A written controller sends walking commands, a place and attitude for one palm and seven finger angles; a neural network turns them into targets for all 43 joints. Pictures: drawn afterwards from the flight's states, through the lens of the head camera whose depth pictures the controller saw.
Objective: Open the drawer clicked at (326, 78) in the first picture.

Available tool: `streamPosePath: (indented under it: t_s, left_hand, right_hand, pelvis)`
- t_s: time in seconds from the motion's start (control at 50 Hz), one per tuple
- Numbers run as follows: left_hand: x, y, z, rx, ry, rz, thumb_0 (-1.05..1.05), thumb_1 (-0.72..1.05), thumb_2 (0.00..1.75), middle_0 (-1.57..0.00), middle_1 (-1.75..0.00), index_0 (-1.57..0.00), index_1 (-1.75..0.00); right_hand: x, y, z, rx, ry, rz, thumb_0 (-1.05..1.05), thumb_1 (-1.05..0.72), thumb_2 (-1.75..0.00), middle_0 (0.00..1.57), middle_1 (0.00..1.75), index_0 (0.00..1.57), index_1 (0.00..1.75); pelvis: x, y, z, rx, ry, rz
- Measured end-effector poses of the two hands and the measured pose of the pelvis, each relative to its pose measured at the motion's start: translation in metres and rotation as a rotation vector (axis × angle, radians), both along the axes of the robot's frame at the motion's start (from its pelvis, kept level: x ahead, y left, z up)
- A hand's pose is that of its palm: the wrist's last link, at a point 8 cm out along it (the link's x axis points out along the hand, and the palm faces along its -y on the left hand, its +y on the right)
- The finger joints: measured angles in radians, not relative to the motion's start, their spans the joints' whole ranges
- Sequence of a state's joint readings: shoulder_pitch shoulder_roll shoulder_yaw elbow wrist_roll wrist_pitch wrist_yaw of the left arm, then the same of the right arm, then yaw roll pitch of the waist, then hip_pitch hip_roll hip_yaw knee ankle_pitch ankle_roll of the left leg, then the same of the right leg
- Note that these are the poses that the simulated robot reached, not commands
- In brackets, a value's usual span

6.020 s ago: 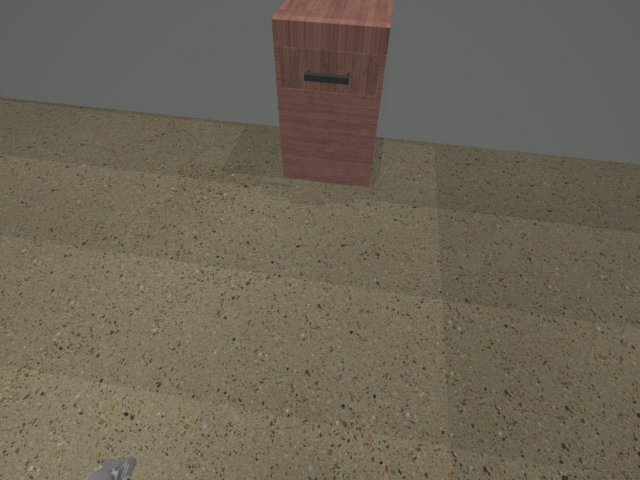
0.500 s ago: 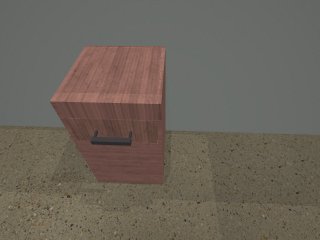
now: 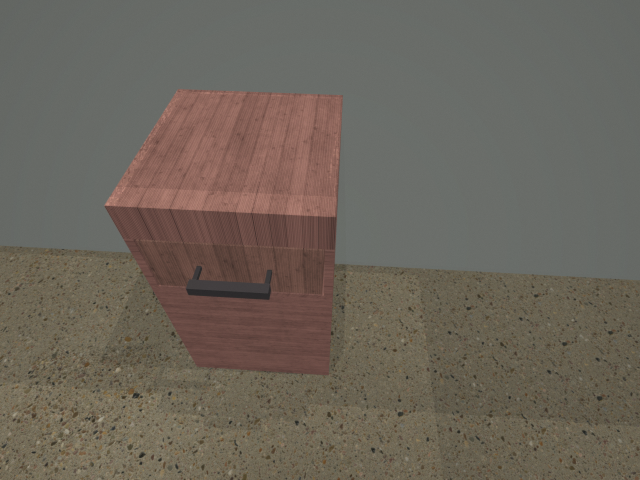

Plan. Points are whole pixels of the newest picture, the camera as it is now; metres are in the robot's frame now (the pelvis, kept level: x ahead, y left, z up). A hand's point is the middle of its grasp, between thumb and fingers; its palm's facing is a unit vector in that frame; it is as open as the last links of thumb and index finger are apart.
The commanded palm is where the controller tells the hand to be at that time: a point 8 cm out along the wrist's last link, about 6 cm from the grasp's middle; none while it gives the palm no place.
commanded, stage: come to a stop and stand still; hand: left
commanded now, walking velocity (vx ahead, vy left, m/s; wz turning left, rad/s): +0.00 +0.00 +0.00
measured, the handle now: (231, 281) +0.53 +0.23 -0.21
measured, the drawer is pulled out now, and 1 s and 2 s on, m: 0.00 0.00 0.00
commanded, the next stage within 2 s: look again from close up in 0.38 s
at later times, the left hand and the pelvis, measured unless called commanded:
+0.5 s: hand out of the picture +0.00 +0.19 -0.17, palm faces +0.03 -0.98 -0.20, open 7.3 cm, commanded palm none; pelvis +0.00 +0.02 +0.00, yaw +0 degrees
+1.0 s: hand out of the picture -0.03 +0.24 -0.18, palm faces +0.02 -0.98 -0.19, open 7.3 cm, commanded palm none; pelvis -0.05 +0.07 +0.00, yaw +0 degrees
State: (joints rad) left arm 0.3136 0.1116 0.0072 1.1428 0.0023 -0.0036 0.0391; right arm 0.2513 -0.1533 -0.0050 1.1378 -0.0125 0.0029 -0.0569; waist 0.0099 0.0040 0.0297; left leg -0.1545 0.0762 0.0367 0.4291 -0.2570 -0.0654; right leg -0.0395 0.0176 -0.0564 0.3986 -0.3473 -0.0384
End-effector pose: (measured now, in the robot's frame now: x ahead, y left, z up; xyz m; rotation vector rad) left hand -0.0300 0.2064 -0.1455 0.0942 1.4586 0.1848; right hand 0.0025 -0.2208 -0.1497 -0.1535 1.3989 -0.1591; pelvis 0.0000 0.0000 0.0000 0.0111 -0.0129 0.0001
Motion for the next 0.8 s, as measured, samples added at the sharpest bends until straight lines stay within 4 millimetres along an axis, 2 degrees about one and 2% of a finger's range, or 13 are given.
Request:
streamPosePath:
  t_s: [0.24,0.5,0.66,0.8]
  left_hand:
    - [0.022,0.026,0.003,0.031,-0.034,-0.028,0.00,0.91,0.89,-0.20,-0.30,-0.20,-0.30]
    - [0.022,0.032,0.004,0.026,-0.034,-0.045,0.00,0.91,0.89,-0.20,-0.30,-0.20,-0.30]
    - [0.025,0.051,0.005,0.063,-0.109,-0.061,0.00,0.91,0.89,-0.20,-0.30,-0.20,-0.30]
    - [0.024,0.067,-0.003,0.050,-0.172,-0.066,0.00,0.91,0.89,-0.20,-0.30,-0.20,-0.30]
  right_hand:
    - [-0.005,0.016,0.001,0.011,0.018,-0.006,0.00,-0.92,-0.90,0.20,0.30,0.20,0.30]
    - [-0.013,0.027,0.001,0.029,0.035,-0.008,0.00,-0.91,-0.90,0.20,0.30,0.20,0.30]
    - [0.004,0.018,-0.001,-0.011,-0.072,0.010,0.00,-0.91,-0.90,0.20,0.30,0.20,0.30]
    - [0.019,0.027,0.009,-0.044,-0.177,0.025,0.00,-0.91,-0.90,0.20,0.30,0.20,0.30]
  pelvis:
    - [0.004,0.013,0.001,0.004,0.002,-0.004]
    - [0.004,0.020,0.001,0.005,0.006,0.000]
    - [-0.008,0.031,-0.006,-0.011,0.022,0.005]
    - [-0.023,0.045,-0.009,-0.018,-0.019,-0.002]
